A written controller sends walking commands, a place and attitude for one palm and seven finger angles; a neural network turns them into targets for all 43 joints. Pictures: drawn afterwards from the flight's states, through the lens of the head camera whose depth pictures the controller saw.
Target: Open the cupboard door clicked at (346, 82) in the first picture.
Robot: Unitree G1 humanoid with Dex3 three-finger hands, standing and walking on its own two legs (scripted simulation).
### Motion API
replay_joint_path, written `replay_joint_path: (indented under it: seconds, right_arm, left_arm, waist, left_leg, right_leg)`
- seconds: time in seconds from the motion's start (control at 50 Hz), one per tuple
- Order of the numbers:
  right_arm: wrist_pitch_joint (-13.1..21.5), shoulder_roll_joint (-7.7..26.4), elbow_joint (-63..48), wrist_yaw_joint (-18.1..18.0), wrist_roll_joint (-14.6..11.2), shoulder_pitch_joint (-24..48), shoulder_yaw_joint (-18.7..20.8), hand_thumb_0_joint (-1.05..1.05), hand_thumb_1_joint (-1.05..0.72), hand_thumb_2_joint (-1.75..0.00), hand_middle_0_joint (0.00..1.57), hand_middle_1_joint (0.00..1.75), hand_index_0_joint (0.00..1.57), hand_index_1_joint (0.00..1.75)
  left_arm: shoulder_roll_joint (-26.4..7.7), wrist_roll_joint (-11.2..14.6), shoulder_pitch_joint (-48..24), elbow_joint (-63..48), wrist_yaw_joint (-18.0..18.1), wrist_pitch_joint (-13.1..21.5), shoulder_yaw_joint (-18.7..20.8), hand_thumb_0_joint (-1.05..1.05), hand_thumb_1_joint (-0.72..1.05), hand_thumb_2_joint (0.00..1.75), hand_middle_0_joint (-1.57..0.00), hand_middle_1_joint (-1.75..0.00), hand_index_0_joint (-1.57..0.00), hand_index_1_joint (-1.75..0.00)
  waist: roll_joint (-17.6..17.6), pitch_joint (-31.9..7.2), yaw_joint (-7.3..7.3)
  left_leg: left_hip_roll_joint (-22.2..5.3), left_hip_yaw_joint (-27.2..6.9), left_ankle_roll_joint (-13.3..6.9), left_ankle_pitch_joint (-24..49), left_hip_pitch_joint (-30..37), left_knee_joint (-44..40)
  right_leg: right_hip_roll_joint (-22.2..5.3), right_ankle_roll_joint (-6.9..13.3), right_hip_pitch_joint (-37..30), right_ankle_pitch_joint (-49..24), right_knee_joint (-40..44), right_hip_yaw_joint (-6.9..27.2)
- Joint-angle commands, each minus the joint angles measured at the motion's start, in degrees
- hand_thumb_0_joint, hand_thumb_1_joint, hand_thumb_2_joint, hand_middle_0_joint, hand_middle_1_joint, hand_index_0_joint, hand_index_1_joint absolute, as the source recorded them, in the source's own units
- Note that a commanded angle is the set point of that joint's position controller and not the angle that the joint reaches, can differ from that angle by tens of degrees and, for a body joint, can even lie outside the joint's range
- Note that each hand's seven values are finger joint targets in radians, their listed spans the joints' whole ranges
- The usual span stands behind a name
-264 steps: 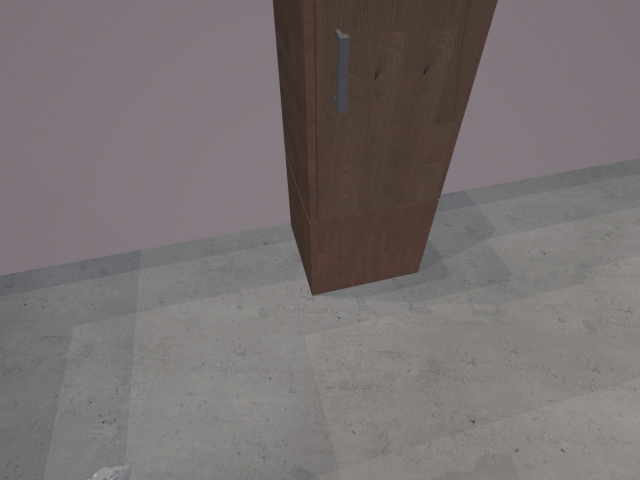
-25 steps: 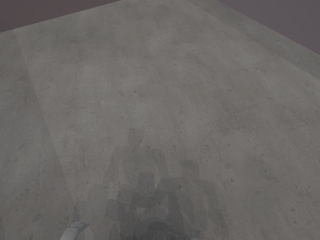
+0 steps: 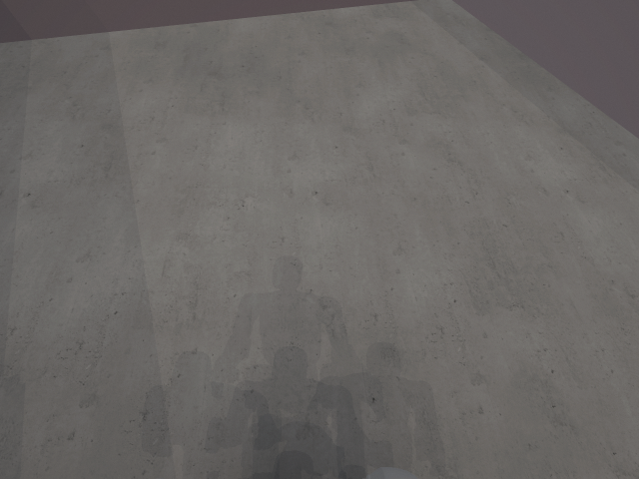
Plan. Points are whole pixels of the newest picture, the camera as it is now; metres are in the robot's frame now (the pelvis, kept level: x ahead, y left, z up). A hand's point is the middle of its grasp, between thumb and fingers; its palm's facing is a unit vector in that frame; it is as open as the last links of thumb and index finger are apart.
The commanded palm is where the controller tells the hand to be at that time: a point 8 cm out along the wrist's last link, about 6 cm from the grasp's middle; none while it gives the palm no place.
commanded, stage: turn to face it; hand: left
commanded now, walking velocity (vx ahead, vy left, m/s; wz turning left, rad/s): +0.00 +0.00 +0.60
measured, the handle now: out of the picture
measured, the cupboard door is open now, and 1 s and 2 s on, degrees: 0 0 0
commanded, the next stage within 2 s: none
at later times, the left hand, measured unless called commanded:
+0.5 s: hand out of the picture -0.03 +0.15 -0.15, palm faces +0.35 -0.90 -0.26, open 7.4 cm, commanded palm none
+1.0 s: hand out of the picture -0.10 +0.18 -0.15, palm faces +0.61 -0.74 -0.29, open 7.4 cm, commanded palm none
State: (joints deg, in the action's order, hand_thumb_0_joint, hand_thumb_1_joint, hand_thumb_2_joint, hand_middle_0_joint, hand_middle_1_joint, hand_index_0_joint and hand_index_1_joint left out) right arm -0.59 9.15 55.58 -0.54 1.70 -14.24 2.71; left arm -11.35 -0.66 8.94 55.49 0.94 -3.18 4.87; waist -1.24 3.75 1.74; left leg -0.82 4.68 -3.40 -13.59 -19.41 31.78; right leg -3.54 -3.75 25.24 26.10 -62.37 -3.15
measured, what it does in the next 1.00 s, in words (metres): steps on the spot, turning left: right foot, then left foot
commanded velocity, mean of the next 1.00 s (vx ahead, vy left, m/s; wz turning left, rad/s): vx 0.00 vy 0.00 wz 0.60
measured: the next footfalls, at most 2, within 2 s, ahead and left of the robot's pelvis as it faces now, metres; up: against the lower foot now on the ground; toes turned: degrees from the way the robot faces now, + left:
right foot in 0.28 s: +0.03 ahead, -0.17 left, +0.00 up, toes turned +9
left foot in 0.64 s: -0.05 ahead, +0.09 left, +0.00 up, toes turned +32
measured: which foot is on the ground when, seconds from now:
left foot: down 0.00-0.28, up 0.30-0.62, down 0.64-1.00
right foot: up 0.00-0.26, down 0.28-0.64, up 0.66-1.00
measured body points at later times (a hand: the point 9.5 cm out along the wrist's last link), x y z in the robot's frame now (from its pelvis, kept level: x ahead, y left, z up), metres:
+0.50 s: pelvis -0.03 -0.06 +0.00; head -0.01 -0.07 +0.45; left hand -0.05 +0.20 -0.13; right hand +0.14 -0.29 -0.14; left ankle -0.06 +0.07 -0.67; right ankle -0.01 -0.18 -0.73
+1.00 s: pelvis -0.06 -0.06 +0.00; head -0.03 -0.05 +0.45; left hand -0.14 +0.22 -0.12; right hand +0.15 -0.22 -0.15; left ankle -0.09 +0.07 -0.73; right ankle +0.02 -0.17 -0.71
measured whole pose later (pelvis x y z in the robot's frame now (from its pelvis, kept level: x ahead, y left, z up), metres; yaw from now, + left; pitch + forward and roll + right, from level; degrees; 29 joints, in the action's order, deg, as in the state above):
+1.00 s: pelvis -0.06 -0.06 +0.00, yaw +37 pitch +0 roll +0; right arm -2.7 12.4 52.0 1.0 1.7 -11.2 3.5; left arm -13.8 -0.3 9.3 49.8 0.6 -3.0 4.6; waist 1.2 3.4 1.5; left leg 2.5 -4.3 -0.4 -10.6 -19.2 29.5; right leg -2.8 -4.7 21.1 24.0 -45.2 -0.7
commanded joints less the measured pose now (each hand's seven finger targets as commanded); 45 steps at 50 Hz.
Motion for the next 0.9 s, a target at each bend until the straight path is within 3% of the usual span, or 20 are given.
replay_joint_path:
  seconds: [0.0,0.12,0.2,0.22,0.24,0.26,0.28,0.3,0.34,0.36,0.5,0.54,0.58,0.6,0.62,0.64,0.66,0.72,0.76,0.88]
  right_arm:
    - [0.67,11.95,-3.86,-0.76,-0.24,-2.69,3.3,0.0,-0.9,-0.9,0.2,0.3,0.2,0.3]
    - [-0.49,14.33,-5.09,0.05,-0.02,-0.3,4.45,0.0,-0.9,-0.9,0.2,0.3,0.2,0.3]
    - [-1.39,14.88,-7.11,0.69,-0.24,3.99,5.02,0.0,-0.9,-0.9,0.2,0.3,0.2,0.3]
    - [-1.62,13.56,-7.9,0.91,-0.55,5.19,4.98,0.0,-0.9,-0.9,0.2,0.3,0.2,0.3]
    - [-1.91,9.31,-9.06,1.26,-1.02,4.3,4.42,0.0,-0.9,-0.9,0.2,0.3,0.2,0.3]
    - [-1.81,8.76,-10.55,1.22,-0.39,5.5,4.24,0.0,-0.9,-0.9,0.2,0.3,0.2,0.3]
    - [-2.3,11.11,-10.47,1.38,0.18,7.0,4.52,0.0,-0.9,-0.9,0.2,0.3,0.2,0.3]
    - [-2.57,10.37,-9.87,1.58,-0.01,6.18,4.58,0.0,-0.9,-0.9,0.2,0.3,0.2,0.3]
    - [-2.74,10.1,-7.93,2.26,-0.07,4.29,4.18,0.0,-0.9,-0.9,0.2,0.3,0.2,0.3]
    - [-2.76,9.58,-7.72,2.39,-0.27,3.76,3.89,0.0,-0.9,-0.9,0.2,0.3,0.2,0.3]
    - [-2.27,8.37,-10.36,2.69,-0.9,11.45,2.45,0.0,-0.9,-0.9,0.2,0.3,0.2,0.3]
    - [-1.74,8.55,-10.11,2.48,-0.99,9.4,2.29,0.0,-0.9,-0.9,0.2,0.3,0.2,0.3]
    - [-0.99,10.69,-9.04,2.31,-0.78,4.64,2.76,0.0,-0.9,-0.9,0.2,0.3,0.2,0.3]
    - [-0.36,15.43,-8.69,2.18,-0.62,1.66,3.94,0.0,-0.9,-0.9,0.2,0.3,0.2,0.3]
    - [-0.09,21.67,-8.14,1.75,-0.57,-2.78,5.57,0.0,-0.9,-0.9,0.2,0.3,0.2,0.3]
    - [-0.24,21.81,-6.22,1.19,-0.82,-6.42,5.59,0.0,-0.9,-0.9,0.2,0.3,0.2,0.3]
    - [-0.17,20.46,-6.24,0.46,-0.65,-4.89,5.34,0.0,-0.9,-0.9,0.2,0.3,0.2,0.3]
    - [-0.03,15.5,-8.93,0.23,-0.27,5.28,3.63,0.0,-0.9,-0.9,0.2,0.3,0.2,0.3]
    - [0.09,15.26,-9.13,0.25,-0.36,5.75,3.51,0.0,-0.9,-0.9,0.2,0.3,0.2,0.3]
    - [-0.5,15.64,-8.24,0.38,-0.12,3.24,4.2,0.0,-0.9,-0.9,0.2,0.3,0.2,0.3]
  left_arm:
    - [-3.15,-0.09,-1.65,-5.64,0.0,1.7,0.52,0.0,0.9,0.9,-0.2,-0.3,-0.2,-0.3]
    - [-3.71,0.12,-0.39,-6.9,0.15,1.6,0.31,0.0,0.9,0.9,-0.2,-0.3,-0.2,-0.3]
    - [-5.81,0.37,6.96,-5.93,0.43,1.96,0.55,0.0,0.9,0.9,-0.2,-0.3,-0.2,-0.3]
    - [-7.43,0.16,10.23,-5.4,0.69,2.28,1.03,0.0,0.9,0.9,-0.2,-0.3,-0.2,-0.3]
    - [-12.82,-0.92,10.89,-6.11,1.12,2.89,2.01,0.0,0.9,0.9,-0.2,-0.3,-0.2,-0.3]
    - [-16.17,-0.98,6.67,-8.04,1.23,2.51,1.84,0.0,0.9,0.9,-0.2,-0.3,-0.2,-0.3]
    - [-13.88,-0.63,3.27,-9.06,1.46,2.78,1.58,0.0,0.9,0.9,-0.2,-0.3,-0.2,-0.3]
    - [-12.53,-0.69,0.67,-9.35,1.51,2.96,1.37,0.0,0.9,0.9,-0.2,-0.3,-0.2,-0.3]
    - [-9.62,-0.89,-1.77,-9.53,1.12,3.57,0.03,0.0,0.9,0.9,-0.2,-0.3,-0.2,-0.3]
    - [-9.7,-0.99,-0.74,-9.47,1.09,3.71,-0.02,0.0,0.9,0.9,-0.2,-0.3,-0.2,-0.3]
    - [-13.68,-1.34,6.4,-7.11,0.89,3.13,0.97,0.0,0.9,0.9,-0.2,-0.3,-0.2,-0.3]
    - [-14.53,-1.27,6.38,-7.07,0.76,2.83,1.41,0.0,0.9,0.9,-0.2,-0.3,-0.2,-0.3]
    - [-13.97,-0.5,5.95,-7.08,0.44,2.42,1.61,0.0,0.9,0.9,-0.2,-0.3,-0.2,-0.3]
    - [-11.87,-0.14,6.63,-7.88,0.15,2.21,1.35,0.0,0.9,0.9,-0.2,-0.3,-0.2,-0.3]
    - [-7.44,0.09,5.09,-10.78,-0.29,2.26,0.31,0.0,0.9,0.9,-0.2,-0.3,-0.2,-0.3]
    - [-8.07,-0.5,1.13,-11.71,0.19,1.58,-0.09,0.0,0.9,0.9,-0.2,-0.3,-0.2,-0.3]
    - [-7.17,-0.2,-0.64,-11.25,0.45,1.51,0.28,0.0,0.9,0.9,-0.2,-0.3,-0.2,-0.3]
    - [-7.82,-0.35,1.09,-8.61,-0.53,1.48,0.96,0.0,0.9,0.9,-0.2,-0.3,-0.2,-0.3]
    - [-7.7,-0.37,2.47,-7.97,-0.58,1.2,0.94,0.0,0.9,0.9,-0.2,-0.3,-0.2,-0.3]
    - [-6.54,-0.09,0.73,-9.65,-0.11,1.3,0.58,0.0,0.9,0.9,-0.2,-0.3,-0.2,-0.3]
  waist:
    - [7.67,-9.04,0.79]
    - [10.33,-8.7,0.82]
    - [10.37,-8.88,-2.32]
    - [7.94,-8.95,-4.01]
    - [-7.22,-7.65,-4.36]
    - [-16.16,-3.78,-4.05]
    - [-11.56,-2.23,-2.87]
    - [-10.75,-1.45,-1.0]
    - [-8.35,0.88,0.79]
    - [-8.86,-0.44,0.44]
    - [-11.35,-2.6,-4.44]
    - [-11.75,-5.06,-3.95]
    - [-7.96,-8.14,-1.52]
    - [3.21,-11.07,0.14]
    - [20.46,-11.9,2.58]
    - [16.09,-13.39,4.34]
    - [17.25,-12.65,3.85]
    - [10.55,-6.17,-0.4]
    - [8.7,-6.19,-0.82]
    - [8.9,-6.53,0.27]
  left_leg:
    - [-14.21,-19.17,-6.53,18.93,12.56,-12.82]
    - [-12.38,-23.15,-6.26,11.61,8.65,-12.81]
    - [-8.31,-23.76,-3.03,5.72,0.4,-10.87]
    - [-5.37,-21.72,-0.32,0.11,-5.64,-7.2]
    - [1.88,-13.48,4.39,-10.2,-17.05,7.11]
    - [4.4,-7.09,6.21,-17.49,-20.63,22.17]
    - [1.28,-9.79,5.21,-15.72,-17.48,30.09]
    - [0.64,-8.96,5.37,-14.02,-17.38,34.41]
    - [-0.79,-6.1,6.68,-8.19,-15.89,38.03]
    - [-0.73,-4.78,7.2,-7.95,-15.09,36.8]
    - [-0.94,0.98,7.42,-11.92,-7.65,16.11]
    - [-0.25,2.62,6.8,-10.31,-3.24,8.92]
    - [-0.1,2.6,5.8,0.65,6.72,-4.71]
    - [-7.41,-7.28,2.77,12.44,18.05,-9.39]
    - [-22.9,-26.36,-5.43,37.86,25.23,-8.87]
    - [-24.27,-25.84,-8.94,38.5,23.1,-8.21]
    - [-21.55,-24.79,-8.77,32.56,20.2,-8.34]
    - [-13.56,-17.44,-4.6,15.45,7.75,-11.92]
    - [-12.38,-17.25,-4.64,10.91,6.97,-13.5]
    - [-12.2,-24.12,-6.52,6.49,7.99,-13.42]
  right_leg:
    - [-0.77,-0.73,4.33,-0.74,4.18,2.44]
    - [1.41,-0.47,-1.38,-0.05,15.22,1.96]
    - [3.11,0.68,-14.64,-7.36,31.97,0.35]
    - [0.54,1.59,-21.64,-10.38,40.77,1.71]
    - [-13.73,6.57,-26.64,-0.9,50.32,16.63]
    - [-25.4,11.65,-17.75,1.21,53.15,25.37]
    - [-23.57,11.73,-10.28,-1.4,52.43,22.04]
    - [-20.67,10.87,-9.25,-6.88,50.23,18.99]
    - [-15.15,9.28,-9.39,-19.83,45.09,7.07]
    - [-14.5,9.04,-11.4,-23.65,43.68,4.25]
    - [-17.89,10.03,-17.7,-33.18,39.3,0.13]
    - [-18.02,9.0,-18.96,-36.25,35.68,-1.71]
    - [-16.1,5.07,-16.28,-34.17,27.01,-5.81]
    - [-12.73,1.75,-6.17,-24.43,15.62,-7.42]
    - [-5.25,-2.44,10.24,10.76,3.36,-7.08]
    - [-5.05,-1.64,11.04,11.99,-2.94,-0.75]
    - [-4.85,-1.56,11.67,8.75,-5.82,1.48]
    - [-4.31,-1.52,6.72,-2.1,-5.2,2.35]
    - [-3.46,-1.64,4.94,-3.52,-1.65,2.36]
    - [-0.66,-1.26,2.09,-1.12,10.81,2.67]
